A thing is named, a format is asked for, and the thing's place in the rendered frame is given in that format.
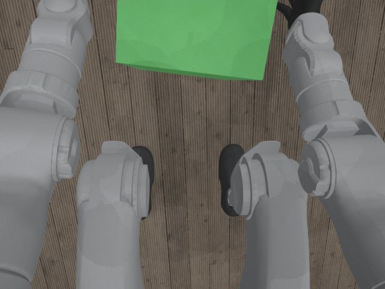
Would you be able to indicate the robot right shin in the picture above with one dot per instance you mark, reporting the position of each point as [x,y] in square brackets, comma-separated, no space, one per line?
[265,147]

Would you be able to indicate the right robot hand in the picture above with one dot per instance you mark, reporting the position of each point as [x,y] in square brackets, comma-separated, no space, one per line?
[298,7]

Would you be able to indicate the robot right upper arm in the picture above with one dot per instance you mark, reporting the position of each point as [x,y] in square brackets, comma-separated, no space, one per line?
[347,174]

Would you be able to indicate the carton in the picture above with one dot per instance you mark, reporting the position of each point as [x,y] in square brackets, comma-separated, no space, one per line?
[220,39]

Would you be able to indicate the robot right thigh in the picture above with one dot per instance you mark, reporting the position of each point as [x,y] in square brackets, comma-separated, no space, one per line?
[277,250]

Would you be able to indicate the robot left forearm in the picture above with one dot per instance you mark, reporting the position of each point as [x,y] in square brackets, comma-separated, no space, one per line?
[52,61]

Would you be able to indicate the robot right forearm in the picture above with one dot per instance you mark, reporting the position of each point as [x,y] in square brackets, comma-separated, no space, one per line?
[326,106]

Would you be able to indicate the robot left upper arm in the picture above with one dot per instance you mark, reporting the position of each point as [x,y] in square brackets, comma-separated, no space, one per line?
[37,150]

